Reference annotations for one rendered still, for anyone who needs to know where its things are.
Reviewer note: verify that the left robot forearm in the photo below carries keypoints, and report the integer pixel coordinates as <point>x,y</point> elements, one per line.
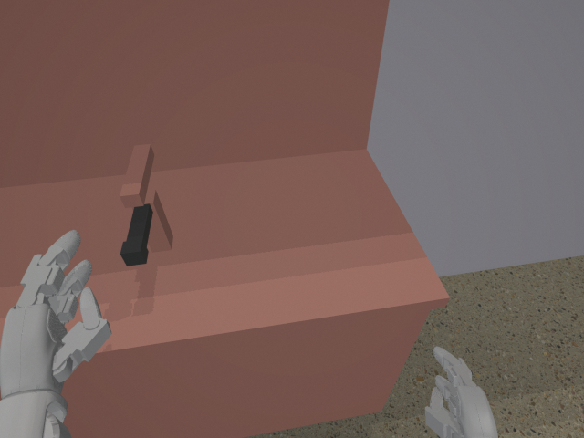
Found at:
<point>37,413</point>

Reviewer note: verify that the robot right hand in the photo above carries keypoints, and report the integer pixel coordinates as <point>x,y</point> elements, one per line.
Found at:
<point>467,402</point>

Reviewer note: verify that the robot left hand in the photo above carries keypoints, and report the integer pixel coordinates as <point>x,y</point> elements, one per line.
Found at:
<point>34,328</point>

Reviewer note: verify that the counter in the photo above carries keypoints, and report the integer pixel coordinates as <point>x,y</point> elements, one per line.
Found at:
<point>283,286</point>

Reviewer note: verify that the tap lever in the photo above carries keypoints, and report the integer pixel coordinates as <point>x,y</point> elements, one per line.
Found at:
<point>134,251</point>

